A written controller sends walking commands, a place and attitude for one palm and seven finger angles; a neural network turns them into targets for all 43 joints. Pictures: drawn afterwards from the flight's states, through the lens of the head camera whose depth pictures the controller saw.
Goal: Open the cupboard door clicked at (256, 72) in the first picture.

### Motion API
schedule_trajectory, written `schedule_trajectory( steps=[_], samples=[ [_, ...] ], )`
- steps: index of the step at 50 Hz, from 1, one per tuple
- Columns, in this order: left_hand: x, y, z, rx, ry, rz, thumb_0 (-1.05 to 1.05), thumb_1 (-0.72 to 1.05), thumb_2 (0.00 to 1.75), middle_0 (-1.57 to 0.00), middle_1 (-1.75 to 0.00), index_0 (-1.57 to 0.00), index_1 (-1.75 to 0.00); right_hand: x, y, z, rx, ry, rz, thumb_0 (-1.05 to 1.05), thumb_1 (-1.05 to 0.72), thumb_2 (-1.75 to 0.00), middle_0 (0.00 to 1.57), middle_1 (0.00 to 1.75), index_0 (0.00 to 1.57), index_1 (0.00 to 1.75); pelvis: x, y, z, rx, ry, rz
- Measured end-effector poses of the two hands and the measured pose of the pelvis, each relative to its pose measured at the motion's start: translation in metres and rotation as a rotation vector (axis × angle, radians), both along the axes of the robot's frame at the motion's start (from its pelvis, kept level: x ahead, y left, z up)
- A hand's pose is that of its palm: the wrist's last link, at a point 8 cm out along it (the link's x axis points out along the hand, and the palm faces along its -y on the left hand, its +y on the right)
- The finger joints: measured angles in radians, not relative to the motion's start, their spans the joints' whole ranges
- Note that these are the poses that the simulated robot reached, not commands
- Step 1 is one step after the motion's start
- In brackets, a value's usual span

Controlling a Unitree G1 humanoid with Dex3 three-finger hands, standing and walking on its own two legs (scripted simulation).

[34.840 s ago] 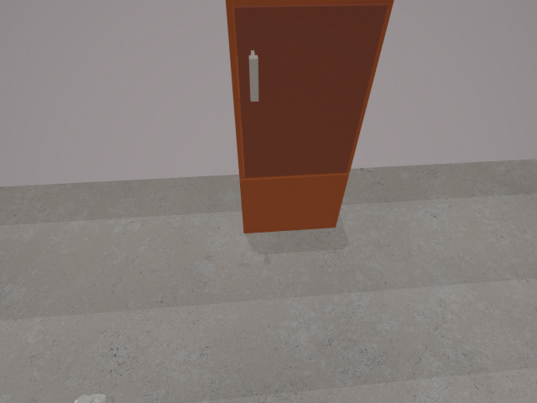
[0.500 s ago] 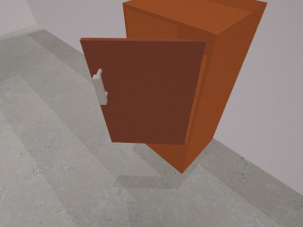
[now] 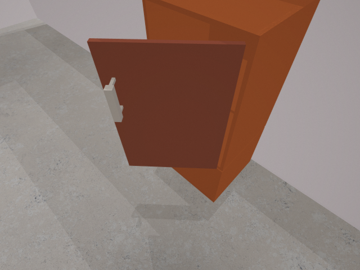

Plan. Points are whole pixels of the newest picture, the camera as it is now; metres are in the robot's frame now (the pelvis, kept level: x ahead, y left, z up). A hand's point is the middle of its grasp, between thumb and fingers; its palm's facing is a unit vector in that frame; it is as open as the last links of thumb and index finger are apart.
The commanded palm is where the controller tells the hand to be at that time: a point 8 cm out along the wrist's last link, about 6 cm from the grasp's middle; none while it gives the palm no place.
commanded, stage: come to a stop and stand still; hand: left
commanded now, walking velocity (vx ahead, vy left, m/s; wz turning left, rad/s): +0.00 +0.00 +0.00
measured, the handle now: (115, 99) +0.57 +0.23 +0.04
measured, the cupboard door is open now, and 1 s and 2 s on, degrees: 41 41 41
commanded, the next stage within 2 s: look again from close up in 0.26 s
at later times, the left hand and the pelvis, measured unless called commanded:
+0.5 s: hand out of the picture +0.02 +0.18 -0.17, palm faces +0.02 -0.98 -0.21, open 7.4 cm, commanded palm none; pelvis +0.00 -0.01 +0.00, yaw +0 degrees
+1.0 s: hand out of the picture +0.02 +0.18 -0.17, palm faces +0.02 -0.98 -0.22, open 7.4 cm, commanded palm +0.09 +0.23 -0.07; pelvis +0.00 -0.01 +0.00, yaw +1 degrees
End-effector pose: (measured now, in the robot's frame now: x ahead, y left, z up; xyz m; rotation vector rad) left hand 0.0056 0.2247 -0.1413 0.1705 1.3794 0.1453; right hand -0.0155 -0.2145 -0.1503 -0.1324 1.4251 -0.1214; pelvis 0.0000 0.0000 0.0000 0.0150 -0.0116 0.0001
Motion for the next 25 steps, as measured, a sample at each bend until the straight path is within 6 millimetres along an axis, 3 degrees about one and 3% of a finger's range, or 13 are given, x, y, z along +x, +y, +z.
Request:
schedule_trajectory(
  steps=[13, 25],
  samples=[
    [0.006, -0.004, 0.000, -0.004, -0.023, 0.004, 0.00, 0.91, 0.89, -0.20, -0.30, -0.20, -0.30, 0.032, -0.015, 0.004, -0.029, -0.073, 0.021, 0.01, -0.91, -0.90, 0.20, 0.30, 0.20, 0.30, 0.001, -0.006, 0.001, -0.003, -0.003, 0.001],
    [0.008, 0.000, 0.002, 0.009, -0.035, 0.006, 0.00, 0.91, 0.89, -0.20, -0.30, -0.20, -0.30, 0.038, -0.022, 0.006, -0.034, -0.077, 0.036, 0.01, -0.91, -0.90, 0.20, 0.30, 0.20, 0.30, 0.000, -0.010, 0.002, -0.004, -0.003, 0.005]
  ],
)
